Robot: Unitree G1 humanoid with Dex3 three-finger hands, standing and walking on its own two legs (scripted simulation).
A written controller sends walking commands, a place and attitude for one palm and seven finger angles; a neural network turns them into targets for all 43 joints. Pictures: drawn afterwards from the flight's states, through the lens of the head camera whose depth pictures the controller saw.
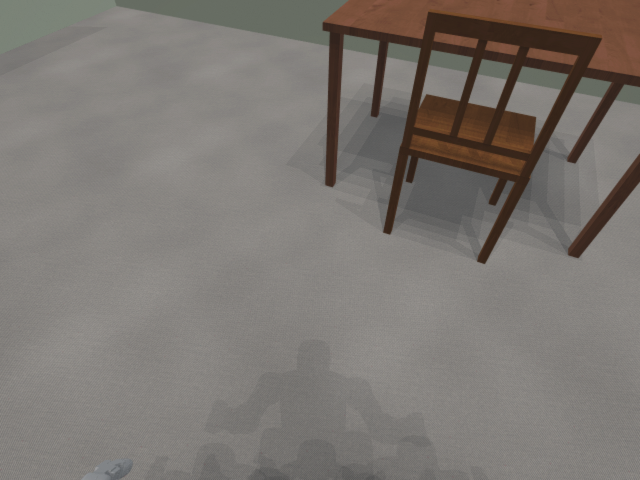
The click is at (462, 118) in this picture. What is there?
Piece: chair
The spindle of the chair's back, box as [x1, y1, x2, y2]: [450, 39, 487, 136]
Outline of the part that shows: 486,40 478,40 450,135 457,135 487,41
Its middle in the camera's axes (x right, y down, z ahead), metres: +0.44 -0.44 +1.16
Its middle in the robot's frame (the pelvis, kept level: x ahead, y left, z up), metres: +1.18 -0.39 -0.08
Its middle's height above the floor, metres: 0.69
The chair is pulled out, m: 0.00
